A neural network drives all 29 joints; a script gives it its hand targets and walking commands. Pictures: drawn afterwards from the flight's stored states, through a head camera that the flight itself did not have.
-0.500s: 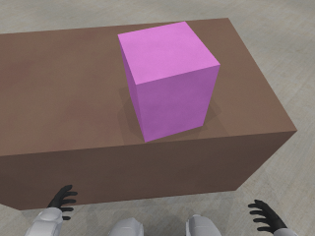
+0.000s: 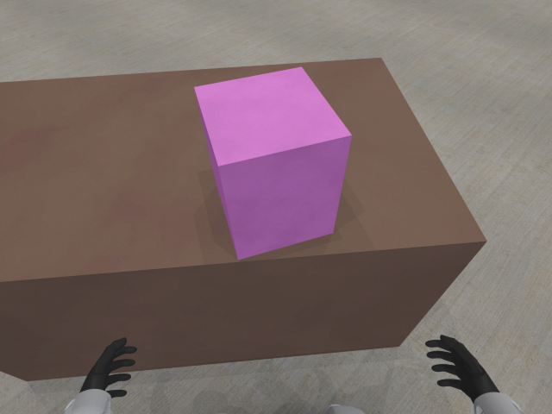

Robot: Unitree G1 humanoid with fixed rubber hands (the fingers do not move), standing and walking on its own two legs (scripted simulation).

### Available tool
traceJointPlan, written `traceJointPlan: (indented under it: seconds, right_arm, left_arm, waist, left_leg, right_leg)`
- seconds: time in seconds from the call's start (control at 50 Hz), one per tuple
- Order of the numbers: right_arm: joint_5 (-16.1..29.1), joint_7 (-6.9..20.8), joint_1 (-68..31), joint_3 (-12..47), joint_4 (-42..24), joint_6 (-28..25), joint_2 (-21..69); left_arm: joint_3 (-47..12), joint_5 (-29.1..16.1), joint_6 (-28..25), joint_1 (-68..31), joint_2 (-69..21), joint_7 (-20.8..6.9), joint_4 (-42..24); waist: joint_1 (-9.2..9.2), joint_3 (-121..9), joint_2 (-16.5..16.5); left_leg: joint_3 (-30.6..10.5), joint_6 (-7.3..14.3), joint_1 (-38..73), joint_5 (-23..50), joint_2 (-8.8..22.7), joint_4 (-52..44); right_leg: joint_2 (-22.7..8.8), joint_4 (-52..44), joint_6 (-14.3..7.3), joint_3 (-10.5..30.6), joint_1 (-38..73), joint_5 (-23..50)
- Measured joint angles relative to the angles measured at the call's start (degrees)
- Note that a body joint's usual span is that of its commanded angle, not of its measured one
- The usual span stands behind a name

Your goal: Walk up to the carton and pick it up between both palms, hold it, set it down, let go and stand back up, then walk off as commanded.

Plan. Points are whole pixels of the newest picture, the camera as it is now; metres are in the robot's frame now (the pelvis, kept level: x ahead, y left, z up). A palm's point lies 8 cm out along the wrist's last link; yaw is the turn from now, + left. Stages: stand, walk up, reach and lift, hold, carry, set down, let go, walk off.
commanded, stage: reach and lift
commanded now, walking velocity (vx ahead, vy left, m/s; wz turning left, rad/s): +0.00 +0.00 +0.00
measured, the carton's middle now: (269, 165) +0.53 +0.02 +0.03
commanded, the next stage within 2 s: none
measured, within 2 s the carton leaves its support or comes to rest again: neither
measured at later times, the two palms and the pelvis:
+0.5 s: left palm (122, 358) +0.20 +0.23 -0.02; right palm (494, 365) +0.19 -0.29 -0.03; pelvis +0.01 +0.00 +0.01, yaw -1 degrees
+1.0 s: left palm (140, 322) +0.24 +0.20 +0.01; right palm (485, 305) +0.25 -0.28 +0.03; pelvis +0.05 +0.00 +0.02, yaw -1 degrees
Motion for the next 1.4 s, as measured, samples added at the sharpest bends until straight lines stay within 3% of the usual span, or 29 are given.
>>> traceJointPlan:
  seconds: [0.1, 0.24, 0.3, 0.52, 0.64, 0.78, 1.04, 1.22, 1.4]
  right_arm:
    - [0.9, 0.0, 1.8, 0.0, -4.3, -0.2, 2.0]
    - [2.6, -0.4, 3.5, 0.0, -11.8, 1.1, 6.5]
    - [3.8, 0.5, 3.5, 0.0, -11.9, 1.9, 5.5]
    - [8.7, 4.7, 3.5, 0.0, -10.5, -0.6, -3.1]
    - [10.3, 4.9, 3.5, 0.0, -15.8, -1.1, 0.2]
    - [13.2, 4.9, 3.5, 0.0, -16.0, -1.9, -0.8]
    - [20.7, 7.8, 3.5, 0.0, -15.4, -10.6, -2.8]
    - [23.0, 9.2, 3.5, 0.0, -15.3, -11.0, -5.3]
    - [23.0, 8.8, 0.5, 0.0, -18.5, -6.0, -4.7]
  left_arm:
    - [0.0, 0.0, -2.7, 0.1, -0.5, 0.0, -0.6]
    - [0.1, 0.0, -2.7, 0.6, -0.5, 0.1, -4.0]
    - [0.1, 0.0, -2.3, 0.7, -1.5, 1.5, -4.7]
    - [0.1, 0.0, -8.2, 1.3, -6.6, 4.8, -5.2]
    - [0.1, 0.0, -9.6, 1.3, -7.1, 4.7, -8.5]
    - [0.1, 0.0, -10.0, 3.6, -10.0, 5.7, -12.5]
    - [-0.1, 0.0, -15.3, 9.2, -13.5, 9.5, -23.2]
    - [-1.9, 0.0, -14.3, 9.2, -15.3, 10.5, -25.4]
    - [-2.0, 0.0, -9.8, 4.6, -15.4, 12.0, -25.5]
  waist:
    - [0.00, -1.4, 0.3]
    - [0.00, -3.2, -3.4]
    - [0.01, -3.4, -4.2]
    - [0.00, -5.0, 0.5]
    - [0.00, -6.4, -0.8]
    - [0.02, -6.6, -2.0]
    - [0.01, -6.0, -3.1]
    - [0.01, -6.0, -2.2]
    - [0.01, -6.0, -1.7]
  left_leg:
    - [0.0, 0.0, 0.4, 0.3, -0.1, -0.8]
    - [-0.3, 0.0, 1.4, 0.7, -1.1, -2.8]
    - [-0.3, 0.0, 1.4, 1.0, -1.1, -3.6]
    - [-0.6, 0.0, 1.8, 1.6, -0.5, -5.1]
    - [-0.6, 0.0, 2.6, 1.6, -0.5, -6.9]
    - [-0.6, -0.8, 2.8, 2.7, -0.5, -9.7]
    - [-0.6, -1.9, 2.8, 2.6, -0.5, -11.1]
    - [-0.6, -1.9, 2.8, 2.6, -0.3, -10.8]
    - [-0.6, -1.9, 2.8, 2.5, 0.1, -10.7]
  right_leg:
    - [0.1, -0.1, -1.2, 0.0, 0.0, 0.0]
    - [0.1, -0.6, -2.1, 0.8, 0.0, 0.3]
    - [0.1, -1.8, -2.1, 0.8, 0.2, 1.0]
    - [1.0, -4.6, -1.8, 0.8, 1.3, 1.7]
    - [1.1, -4.6, -1.9, 0.8, 1.3, 0.8]
    - [1.3, -7.0, -2.0, 0.8, 1.3, 1.3]
    - [1.4, -9.8, -2.0, 0.8, 2.0, 1.9]
    - [1.6, -10.2, -2.0, 0.8, 2.3, 2.3]
    - [2.0, -10.2, -2.0, 0.8, 2.3, 2.3]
